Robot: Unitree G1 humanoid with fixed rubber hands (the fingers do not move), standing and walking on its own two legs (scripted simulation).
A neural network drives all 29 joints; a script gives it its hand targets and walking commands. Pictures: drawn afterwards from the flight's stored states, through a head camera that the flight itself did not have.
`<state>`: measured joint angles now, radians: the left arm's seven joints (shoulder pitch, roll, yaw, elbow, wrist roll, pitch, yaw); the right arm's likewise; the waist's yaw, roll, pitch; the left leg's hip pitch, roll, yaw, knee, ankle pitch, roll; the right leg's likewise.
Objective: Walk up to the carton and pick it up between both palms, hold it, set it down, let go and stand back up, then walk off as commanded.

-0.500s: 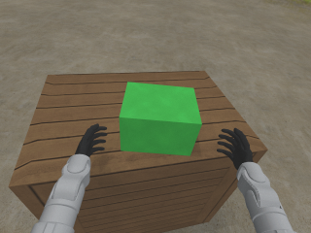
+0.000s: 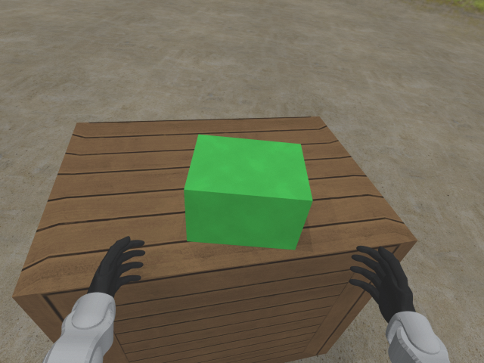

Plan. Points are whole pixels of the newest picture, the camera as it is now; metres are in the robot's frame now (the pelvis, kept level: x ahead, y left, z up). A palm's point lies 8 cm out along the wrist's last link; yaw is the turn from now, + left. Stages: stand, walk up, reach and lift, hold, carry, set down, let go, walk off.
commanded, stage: set down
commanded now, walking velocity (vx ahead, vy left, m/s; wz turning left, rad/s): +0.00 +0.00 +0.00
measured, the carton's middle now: (245, 191) +0.48 +0.01 +0.04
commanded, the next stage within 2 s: let go in 1.48 s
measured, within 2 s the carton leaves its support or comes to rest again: neither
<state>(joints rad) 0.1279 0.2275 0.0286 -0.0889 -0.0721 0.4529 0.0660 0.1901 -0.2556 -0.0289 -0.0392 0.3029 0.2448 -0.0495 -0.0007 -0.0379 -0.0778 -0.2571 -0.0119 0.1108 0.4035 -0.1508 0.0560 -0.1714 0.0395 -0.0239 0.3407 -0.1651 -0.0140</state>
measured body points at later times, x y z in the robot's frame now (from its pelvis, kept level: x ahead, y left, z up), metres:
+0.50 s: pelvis +0.01 +0.00 +0.00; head +0.00 +0.02 +0.45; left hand +0.24 +0.22 +0.04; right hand +0.22 -0.21 +0.06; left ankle +0.05 +0.06 -0.74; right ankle +0.01 -0.11 -0.74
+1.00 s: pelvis +0.02 -0.01 +0.00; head +0.03 +0.00 +0.45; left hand +0.24 +0.22 +0.03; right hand +0.22 -0.22 +0.01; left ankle +0.05 +0.06 -0.74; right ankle +0.01 -0.11 -0.74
